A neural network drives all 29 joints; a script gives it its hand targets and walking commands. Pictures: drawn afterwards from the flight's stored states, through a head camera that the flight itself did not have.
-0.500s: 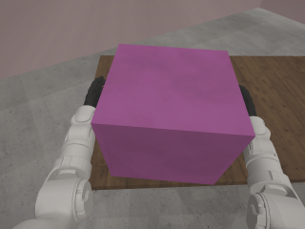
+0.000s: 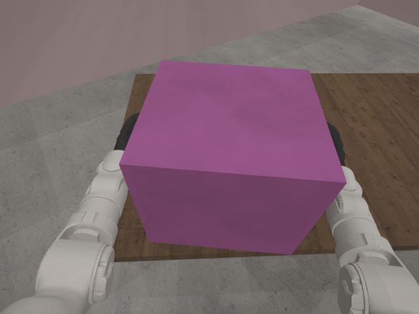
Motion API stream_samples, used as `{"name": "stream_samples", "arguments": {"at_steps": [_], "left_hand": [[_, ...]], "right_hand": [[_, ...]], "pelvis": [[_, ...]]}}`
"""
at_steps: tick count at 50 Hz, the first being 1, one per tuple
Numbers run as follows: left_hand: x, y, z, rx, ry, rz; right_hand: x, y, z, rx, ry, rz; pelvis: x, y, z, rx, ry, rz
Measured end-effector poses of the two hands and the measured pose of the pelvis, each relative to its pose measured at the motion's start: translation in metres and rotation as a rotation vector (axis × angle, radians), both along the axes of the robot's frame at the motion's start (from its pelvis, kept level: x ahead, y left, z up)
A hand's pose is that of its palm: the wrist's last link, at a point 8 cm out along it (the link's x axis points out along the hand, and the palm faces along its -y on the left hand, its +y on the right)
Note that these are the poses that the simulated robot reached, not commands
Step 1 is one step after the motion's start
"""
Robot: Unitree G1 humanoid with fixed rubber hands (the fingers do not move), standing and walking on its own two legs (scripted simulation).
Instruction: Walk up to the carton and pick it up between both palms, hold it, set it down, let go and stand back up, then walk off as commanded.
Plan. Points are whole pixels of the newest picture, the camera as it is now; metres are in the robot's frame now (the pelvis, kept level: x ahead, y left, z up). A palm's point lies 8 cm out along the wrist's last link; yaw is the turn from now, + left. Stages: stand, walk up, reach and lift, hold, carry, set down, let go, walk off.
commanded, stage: set down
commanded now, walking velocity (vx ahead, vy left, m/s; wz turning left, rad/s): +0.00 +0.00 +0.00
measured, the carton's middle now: (226, 158) +0.42 -0.05 +0.06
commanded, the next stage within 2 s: none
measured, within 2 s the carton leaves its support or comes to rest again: neither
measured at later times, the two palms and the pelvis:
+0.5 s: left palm (111, 155) +0.42 +0.19 +0.08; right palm (331, 172) +0.36 -0.25 +0.07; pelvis +0.00 -0.01 +0.00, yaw +0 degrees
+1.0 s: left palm (94, 195) +0.33 +0.21 +0.08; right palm (358, 219) +0.27 -0.27 +0.06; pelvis -0.04 -0.02 +0.00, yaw +0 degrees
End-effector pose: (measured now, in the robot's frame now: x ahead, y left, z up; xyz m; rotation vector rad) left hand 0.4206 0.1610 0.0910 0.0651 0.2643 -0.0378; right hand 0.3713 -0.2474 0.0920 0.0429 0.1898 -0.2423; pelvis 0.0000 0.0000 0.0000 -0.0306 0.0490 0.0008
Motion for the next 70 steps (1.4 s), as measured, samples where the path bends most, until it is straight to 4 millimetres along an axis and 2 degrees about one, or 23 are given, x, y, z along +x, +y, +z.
{"name": "stream_samples", "arguments": {"at_steps": [11, 19, 28, 35, 41, 50, 56, 59, 66, 70], "left_hand": [[-0.001, 0.003, -0.01, -0.004, 0.027, 0.022], [-0.001, 0.019, -0.009, 0.006, 0.028, 0.042], [-0.009, 0.031, -0.007, 0.014, 0.009, 0.045], [-0.028, 0.031, -0.013, 0.017, 0.018, 0.031], [-0.053, 0.041, -0.021, -0.002, 0.051, 0.057], [-0.094, 0.046, -0.015, 0.0, 0.017, 0.068], [-0.107, 0.041, -0.01, -0.026, 0.003, 0.067], [-0.112, 0.039, -0.008, -0.026, -0.004, 0.062], [-0.129, 0.045, -0.024, -0.021, 0.039, 0.073], [-0.143, 0.051, -0.025, -0.017, 0.018, 0.072]], "right_hand": [[0.002, 0.0, -0.008, 0.016, 0.02, -0.001], [0.0, -0.001, -0.014, 0.013, 0.038, 0.002], [-0.015, -0.011, -0.026, 0.006, 0.052, -0.025], [-0.041, -0.02, -0.043, 0.016, 0.08, -0.045], [-0.066, -0.024, -0.041, 0.026, 0.05, -0.045], [-0.106, -0.025, -0.032, 0.034, 0.025, -0.028], [-0.121, -0.027, -0.037, 0.026, 0.088, -0.021], [-0.126, -0.027, -0.029, 0.018, 0.054, -0.017], [-0.141, -0.027, -0.032, 0.013, 0.069, -0.023], [-0.152, -0.023, -0.029, 0.003, 0.045, -0.016]], "pelvis": [[0.0, -0.006, -0.001, 0.006, 0.004, -0.001], [0.001, -0.006, -0.001, 0.007, 0.006, -0.001], [-0.001, -0.007, -0.001, 0.007, 0.003, -0.001], [-0.007, -0.008, 0.0, 0.009, -0.005, -0.001], [-0.016, -0.011, 0.0, 0.012, -0.017, -0.001], [-0.036, -0.015, 0.0, 0.019, -0.045, 0.0], [-0.048, -0.019, -0.001, 0.023, -0.061, 0.0], [-0.051, -0.019, -0.001, 0.024, -0.065, 0.0], [-0.053, -0.02, -0.001, 0.025, -0.067, 0.001], [-0.05, -0.019, -0.001, 0.024, -0.064, 0.001]]}}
